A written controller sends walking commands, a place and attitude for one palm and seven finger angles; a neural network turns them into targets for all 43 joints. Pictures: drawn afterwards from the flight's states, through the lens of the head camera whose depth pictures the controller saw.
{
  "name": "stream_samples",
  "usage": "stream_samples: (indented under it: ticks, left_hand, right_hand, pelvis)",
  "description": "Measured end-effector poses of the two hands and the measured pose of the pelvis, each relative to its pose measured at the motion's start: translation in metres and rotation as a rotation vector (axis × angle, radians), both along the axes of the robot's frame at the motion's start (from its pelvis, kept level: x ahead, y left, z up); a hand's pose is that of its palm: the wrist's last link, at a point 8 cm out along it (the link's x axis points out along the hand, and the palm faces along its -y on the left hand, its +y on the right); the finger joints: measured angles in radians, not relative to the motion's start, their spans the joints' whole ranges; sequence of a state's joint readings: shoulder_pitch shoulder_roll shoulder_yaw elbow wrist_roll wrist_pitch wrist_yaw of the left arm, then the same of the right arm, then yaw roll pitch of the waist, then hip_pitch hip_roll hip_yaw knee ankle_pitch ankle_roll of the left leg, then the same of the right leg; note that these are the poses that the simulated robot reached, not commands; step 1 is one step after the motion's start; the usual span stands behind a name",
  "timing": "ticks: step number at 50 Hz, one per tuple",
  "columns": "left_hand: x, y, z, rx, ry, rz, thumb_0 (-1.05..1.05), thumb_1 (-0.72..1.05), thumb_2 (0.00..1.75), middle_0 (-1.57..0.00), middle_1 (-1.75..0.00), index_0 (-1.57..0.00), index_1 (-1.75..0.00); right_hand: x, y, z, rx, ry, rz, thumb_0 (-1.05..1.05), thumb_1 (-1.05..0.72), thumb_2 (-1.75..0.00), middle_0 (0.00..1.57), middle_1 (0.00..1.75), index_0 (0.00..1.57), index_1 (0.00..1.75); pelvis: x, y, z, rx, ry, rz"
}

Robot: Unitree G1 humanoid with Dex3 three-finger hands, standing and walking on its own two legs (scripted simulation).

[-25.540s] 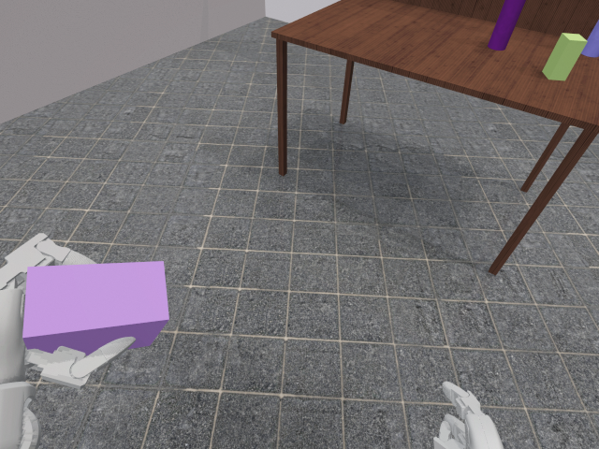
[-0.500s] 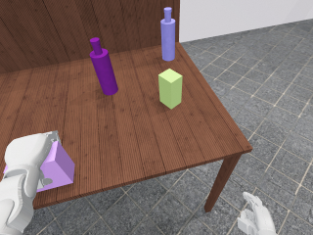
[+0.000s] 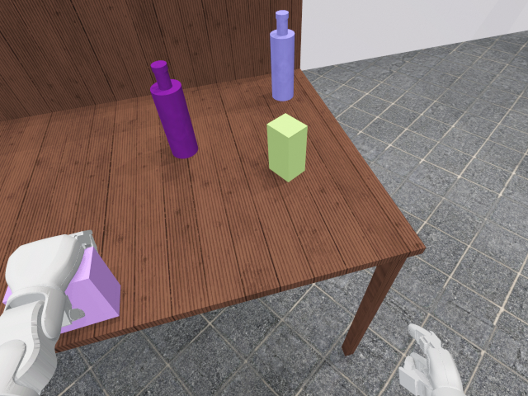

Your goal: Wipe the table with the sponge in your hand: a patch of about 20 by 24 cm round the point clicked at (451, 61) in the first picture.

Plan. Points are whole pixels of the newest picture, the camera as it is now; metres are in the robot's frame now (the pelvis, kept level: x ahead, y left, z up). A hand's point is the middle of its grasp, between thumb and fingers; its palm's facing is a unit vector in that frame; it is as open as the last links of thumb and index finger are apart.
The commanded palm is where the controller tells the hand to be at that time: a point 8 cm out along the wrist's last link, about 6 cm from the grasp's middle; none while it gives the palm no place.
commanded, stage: lower the sponge onto the table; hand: left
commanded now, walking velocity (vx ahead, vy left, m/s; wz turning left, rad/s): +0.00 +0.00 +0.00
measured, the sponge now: (75, 298) +0.22 +0.35 +0.01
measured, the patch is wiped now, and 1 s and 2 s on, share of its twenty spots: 0.00 0.05 0.20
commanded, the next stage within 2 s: wipe forward along the first lane in 0.50 s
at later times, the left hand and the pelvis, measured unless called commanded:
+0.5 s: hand (71, 289) +0.22 +0.34 +0.03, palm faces -0.09 -0.04 -1.00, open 9.8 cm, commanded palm +0.21 +0.33 +0.08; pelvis +0.00 +0.00 +0.00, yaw +0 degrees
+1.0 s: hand (79, 266) +0.26 +0.35 +0.03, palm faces -0.15 +0.01 -0.99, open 9.8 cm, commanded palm +0.26 +0.35 +0.06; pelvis -0.02 -0.01 -0.01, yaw +0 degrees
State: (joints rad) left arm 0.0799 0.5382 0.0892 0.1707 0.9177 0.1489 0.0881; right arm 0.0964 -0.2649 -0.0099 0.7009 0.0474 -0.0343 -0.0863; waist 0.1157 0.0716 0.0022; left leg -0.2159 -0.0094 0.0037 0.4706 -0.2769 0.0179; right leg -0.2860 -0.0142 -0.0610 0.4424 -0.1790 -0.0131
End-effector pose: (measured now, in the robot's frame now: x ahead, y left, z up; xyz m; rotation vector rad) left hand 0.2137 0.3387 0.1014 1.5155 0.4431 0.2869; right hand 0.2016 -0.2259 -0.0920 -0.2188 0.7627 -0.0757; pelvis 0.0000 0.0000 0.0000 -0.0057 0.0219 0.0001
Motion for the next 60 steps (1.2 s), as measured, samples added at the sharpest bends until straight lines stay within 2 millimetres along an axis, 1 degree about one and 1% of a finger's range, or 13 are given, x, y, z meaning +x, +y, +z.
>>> stream_samples:
  ticks: [9, 16, 26, 34, 40, 45, 49, 60]
  left_hand:
    - [-0.006, -0.011, -0.006, -0.010, -0.015, -0.049, 0.00, -0.48, 1.06, -0.76, -1.35, -0.76, -1.35]
    - [-0.011, -0.006, -0.011, -0.005, -0.017, -0.014, 0.00, -0.48, 1.06, -0.76, -1.35, -0.76, -1.35]
    - [-0.007, -0.005, -0.012, 0.010, -0.001, -0.013, 0.00, -0.48, 1.06, -0.76, -1.35, -0.76, -1.35]
    - [-0.005, -0.006, -0.015, 0.017, 0.004, -0.011, 0.00, -0.48, 1.06, -0.76, -1.35, -0.77, -1.35]
    - [0.006, -0.003, -0.014, 0.036, 0.011, -0.010, 0.00, -0.49, 1.06, -0.77, -1.34, -0.78, -1.34]
    - [0.022, 0.001, -0.014, 0.046, 0.034, -0.004, 0.00, -0.49, 1.06, -0.78, -1.34, -0.78, -1.34]
    - [0.033, 0.004, -0.014, 0.052, 0.057, -0.010, 0.00, -0.50, 1.07, -0.78, -1.34, -0.78, -1.34]
    - [0.054, 0.016, -0.015, 0.060, 0.067, -0.026, 0.01, -0.52, 1.08, -0.79, -1.33, -0.79, -1.34]
  right_hand:
    - [-0.003, -0.002, -0.002, -0.002, 0.004, -0.007, 0.01, -0.91, -0.90, 0.20, 0.30, 0.20, 0.30]
    - [-0.006, -0.002, -0.003, 0.002, 0.012, -0.012, 0.01, -0.91, -0.90, 0.20, 0.30, 0.20, 0.30]
    - [-0.011, -0.005, -0.006, 0.005, 0.015, -0.019, 0.01, -0.91, -0.90, 0.20, 0.30, 0.20, 0.30]
    - [-0.019, -0.009, -0.012, 0.005, 0.040, -0.025, 0.01, -0.91, -0.90, 0.20, 0.30, 0.20, 0.30]
    - [-0.027, -0.013, -0.020, -0.001, 0.071, -0.027, 0.01, -0.91, -0.90, 0.20, 0.30, 0.20, 0.30]
    - [-0.038, -0.021, -0.025, -0.001, 0.094, -0.047, 0.01, -0.91, -0.90, 0.20, 0.30, 0.20, 0.30]
    - [-0.052, -0.031, -0.029, -0.009, 0.118, -0.073, 0.01, -0.91, -0.90, 0.21, 0.30, 0.20, 0.30]
    - [-0.104, -0.062, -0.044, -0.051, 0.240, -0.144, 0.01, -0.91, -0.90, 0.20, 0.30, 0.20, 0.30]
  pelvis:
    - [0.000, 0.002, -0.001, -0.001, 0.006, -0.003]
    - [-0.001, 0.001, -0.001, 0.000, 0.007, -0.004]
    - [-0.005, 0.000, -0.002, 0.001, 0.014, -0.001]
    - [-0.007, -0.002, -0.004, 0.003, 0.027, 0.002]
    - [-0.011, -0.006, -0.005, 0.006, 0.044, 0.011]
    - [-0.013, -0.010, -0.007, 0.008, 0.062, 0.009]
    - [-0.015, -0.013, -0.009, 0.008, 0.078, 0.005]
    - [-0.022, -0.017, -0.015, 0.009, 0.126, -0.002]
